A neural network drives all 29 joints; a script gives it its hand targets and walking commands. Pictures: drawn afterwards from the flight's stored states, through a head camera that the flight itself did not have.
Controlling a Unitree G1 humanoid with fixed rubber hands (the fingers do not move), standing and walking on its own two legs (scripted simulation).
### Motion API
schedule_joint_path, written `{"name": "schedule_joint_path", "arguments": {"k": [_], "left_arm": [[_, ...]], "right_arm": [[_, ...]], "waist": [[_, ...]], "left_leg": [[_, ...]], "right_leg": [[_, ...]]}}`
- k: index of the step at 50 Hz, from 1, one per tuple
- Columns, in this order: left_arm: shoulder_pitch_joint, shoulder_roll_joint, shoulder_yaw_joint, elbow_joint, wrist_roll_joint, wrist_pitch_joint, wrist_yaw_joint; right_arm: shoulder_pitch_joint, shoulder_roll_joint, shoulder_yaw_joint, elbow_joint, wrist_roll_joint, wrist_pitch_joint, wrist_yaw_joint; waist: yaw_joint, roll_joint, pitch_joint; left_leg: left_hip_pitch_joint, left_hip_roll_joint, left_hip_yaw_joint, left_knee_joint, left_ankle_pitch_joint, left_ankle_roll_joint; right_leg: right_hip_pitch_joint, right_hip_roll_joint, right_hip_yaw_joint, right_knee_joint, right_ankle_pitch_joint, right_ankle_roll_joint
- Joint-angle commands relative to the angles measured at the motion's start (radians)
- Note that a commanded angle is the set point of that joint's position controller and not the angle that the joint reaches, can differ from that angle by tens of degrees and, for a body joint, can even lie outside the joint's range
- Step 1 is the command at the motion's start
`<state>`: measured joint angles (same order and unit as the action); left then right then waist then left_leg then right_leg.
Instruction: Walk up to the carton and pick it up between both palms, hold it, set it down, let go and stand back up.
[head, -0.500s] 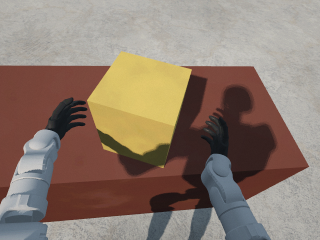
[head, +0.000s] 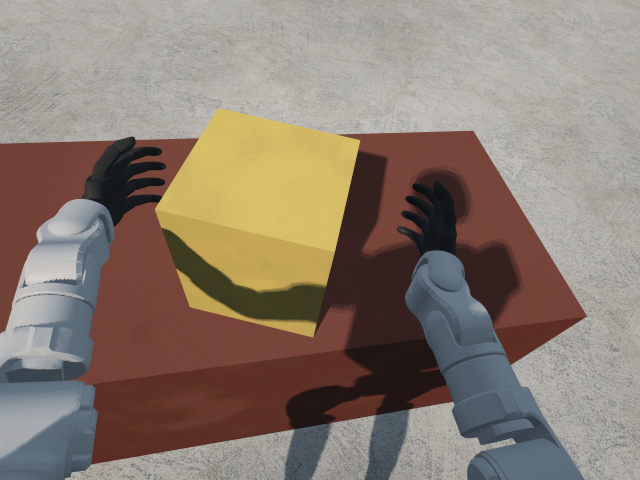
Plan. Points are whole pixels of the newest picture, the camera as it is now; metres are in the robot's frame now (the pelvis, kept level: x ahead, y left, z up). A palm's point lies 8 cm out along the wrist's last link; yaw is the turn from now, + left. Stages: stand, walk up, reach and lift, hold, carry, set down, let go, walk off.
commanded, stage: reach and lift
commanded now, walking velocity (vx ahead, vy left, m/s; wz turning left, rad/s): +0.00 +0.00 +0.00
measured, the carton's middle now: (268, 230) +0.46 +0.05 -0.02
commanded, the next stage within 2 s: none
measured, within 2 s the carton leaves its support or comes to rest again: neither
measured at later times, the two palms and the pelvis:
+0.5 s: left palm (118, 147) +0.47 +0.22 +0.14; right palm (439, 199) +0.39 -0.15 +0.13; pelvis -0.01 +0.01 +0.00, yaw +2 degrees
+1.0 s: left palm (150, 137) +0.49 +0.19 +0.14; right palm (440, 184) +0.41 -0.16 +0.14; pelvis -0.01 -0.01 +0.00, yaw +2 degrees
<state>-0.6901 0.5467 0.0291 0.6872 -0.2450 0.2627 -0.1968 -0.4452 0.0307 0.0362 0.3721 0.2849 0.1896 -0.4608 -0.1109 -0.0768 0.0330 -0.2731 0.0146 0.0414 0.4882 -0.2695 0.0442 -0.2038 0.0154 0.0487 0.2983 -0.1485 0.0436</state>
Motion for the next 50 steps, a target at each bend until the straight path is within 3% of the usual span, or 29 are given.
{"name": "schedule_joint_path", "arguments": {"k": [1, 3, 4, 6, 11, 18, 35, 44, 50], "left_arm": [[-0.521, 0.188, 0.029, -0.116, -0.024, -0.035, 0.011], [-0.555, 0.182, 0.008, -0.068, -0.035, -0.036, 0.013], [-0.527, 0.169, 0.009, -0.072, -0.024, -0.037, 0.018], [-0.589, 0.173, 0.0, -0.05, -0.031, -0.045, 0.02], [-0.692, 0.169, -0.047, 0.059, -0.056, -0.083, 0.029], [-0.834, 0.151, -0.104, 0.213, -0.077, -0.148, 0.047], [-1.112, 0.125, -0.187, 0.551, -0.091, -0.218, 0.067], [-1.078, 0.087, -0.178, 0.691, -0.056, -0.251, 0.057], [-0.996, 0.053, -0.132, 0.697, -0.003, -0.309, 0.051]], "right_arm": [[-0.418, -0.093, -0.072, -0.141, -0.024, 0.0, 0.024], [-0.461, -0.102, -0.086, -0.116, -0.033, 0.015, 0.035], [-0.446, -0.1, -0.061, -0.104, -0.019, 0.001, 0.037], [-0.503, -0.114, -0.084, -0.067, -0.023, -0.003, 0.044], [-0.615, -0.137, -0.127, 0.017, -0.055, -0.004, 0.068], [-0.763, -0.159, -0.159, 0.143, -0.086, -0.033, 0.098], [-1.031, -0.189, -0.182, 0.405, -0.06, -0.051, 0.127], [-1.014, -0.135, -0.176, 0.512, -0.075, -0.067, 0.119], [-0.93, -0.072, -0.181, 0.525, -0.121, -0.139, 0.106]], "waist": [[-0.026, 0.279, -0.533], [-0.042, 0.263, -0.54], [-0.016, 0.32, -0.553], [-0.032, 0.32, -0.571], [-0.068, 0.284, -0.589], [-0.099, 0.275, -0.673], [-0.134, 0.306, -0.737], [-0.146, 0.278, -0.697], [-0.138, 0.262, -0.698]], "left_leg": [[0.293, 0.026, -0.003, -0.021, 0.462, -0.104], [0.282, 0.028, -0.007, -0.023, 0.445, -0.099], [0.314, 0.025, 0.004, -0.01, 0.522, -0.116], [0.346, 0.028, -0.01, 0.012, 0.569, -0.126], [0.316, 0.032, -0.029, -0.004, 0.494, -0.116], [0.304, 0.036, -0.049, 0.009, 0.51, -0.114], [0.239, 0.018, -0.041, 0.013, 0.481, -0.099], [0.149, 0.006, -0.038, -0.009, 0.419, -0.072], [0.08, -0.002, -0.034, -0.003, 0.381, -0.062]], "right_leg": [[0.073, 0.017, -0.082, 0.02, 0.329, -0.082], [0.068, 0.019, -0.085, 0.026, 0.327, -0.083], [0.058, 0.024, -0.1, 0.037, 0.323, -0.095], [0.017, 0.032, -0.106, 0.027, 0.298, -0.097], [0.004, 0.028, -0.112, 0.035, 0.27, -0.093], [-0.009, 0.026, -0.114, 0.057, 0.288, -0.096], [-0.021, 0.005, -0.113, 0.085, 0.358, -0.096], [0.006, -0.01, -0.109, 0.085, 0.405, -0.08], [-0.002, -0.012, -0.106, 0.096, 0.416, -0.067]]}}
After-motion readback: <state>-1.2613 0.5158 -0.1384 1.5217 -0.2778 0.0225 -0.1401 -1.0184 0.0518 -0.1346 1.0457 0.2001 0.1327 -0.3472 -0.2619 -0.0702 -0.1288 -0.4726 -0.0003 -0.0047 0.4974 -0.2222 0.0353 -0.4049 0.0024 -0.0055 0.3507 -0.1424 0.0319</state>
